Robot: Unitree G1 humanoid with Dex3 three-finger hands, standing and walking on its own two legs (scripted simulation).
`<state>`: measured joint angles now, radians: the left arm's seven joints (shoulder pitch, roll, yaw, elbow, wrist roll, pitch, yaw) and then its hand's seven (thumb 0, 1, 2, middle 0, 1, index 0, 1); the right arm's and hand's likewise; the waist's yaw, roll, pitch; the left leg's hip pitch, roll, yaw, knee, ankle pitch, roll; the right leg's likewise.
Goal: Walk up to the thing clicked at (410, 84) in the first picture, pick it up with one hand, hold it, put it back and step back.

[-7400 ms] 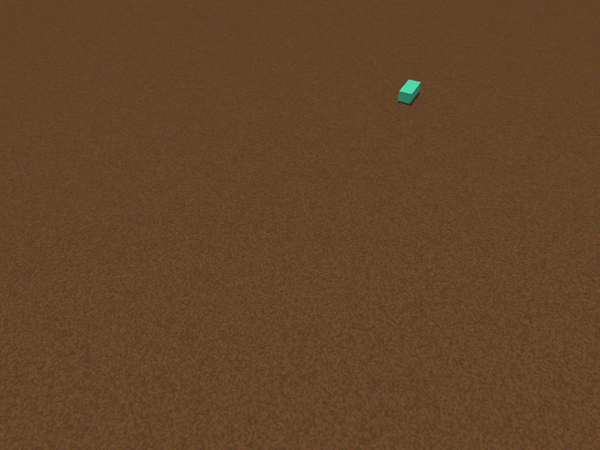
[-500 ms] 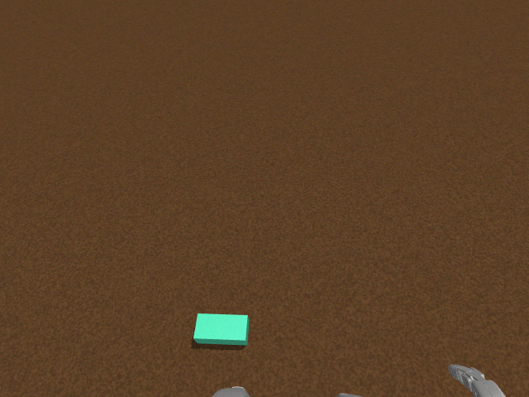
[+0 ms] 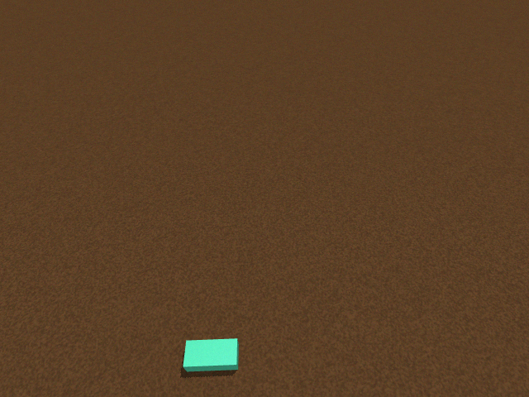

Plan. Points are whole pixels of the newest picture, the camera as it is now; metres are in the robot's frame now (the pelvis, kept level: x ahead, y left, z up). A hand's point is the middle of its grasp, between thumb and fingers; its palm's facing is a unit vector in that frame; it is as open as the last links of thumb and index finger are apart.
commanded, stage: walk up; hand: left
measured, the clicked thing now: (212, 355) +0.39 +0.22 -0.74
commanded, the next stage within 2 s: stand in 0.72 s
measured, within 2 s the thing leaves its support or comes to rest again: neither
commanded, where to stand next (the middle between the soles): +0.08 +0.03 m, yaw -1 degrees
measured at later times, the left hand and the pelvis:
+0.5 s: hand out of the picture +0.09 +0.25 -0.15, palm faces -0.03 -0.93 -0.36, open 7.4 cm; pelvis +0.01 +0.00 +0.01, yaw +0 degrees
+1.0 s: hand out of the picture +0.11 +0.24 -0.15, palm faces -0.03 -0.94 -0.34, open 7.4 cm; pelvis +0.01 -0.01 +0.01, yaw +0 degrees
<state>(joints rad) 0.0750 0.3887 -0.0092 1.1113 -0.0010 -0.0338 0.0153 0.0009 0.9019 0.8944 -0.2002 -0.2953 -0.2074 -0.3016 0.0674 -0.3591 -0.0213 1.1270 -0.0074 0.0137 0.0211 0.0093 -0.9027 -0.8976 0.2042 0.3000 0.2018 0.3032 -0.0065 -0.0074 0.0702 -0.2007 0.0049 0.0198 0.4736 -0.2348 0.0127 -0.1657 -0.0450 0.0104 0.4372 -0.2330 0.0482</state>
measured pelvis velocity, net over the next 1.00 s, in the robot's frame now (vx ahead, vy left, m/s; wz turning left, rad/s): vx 0.01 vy -0.01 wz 0.00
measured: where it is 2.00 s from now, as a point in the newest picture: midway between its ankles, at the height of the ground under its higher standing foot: outside the picture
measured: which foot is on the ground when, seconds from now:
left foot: down 0.00-1.00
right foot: down 0.00-1.00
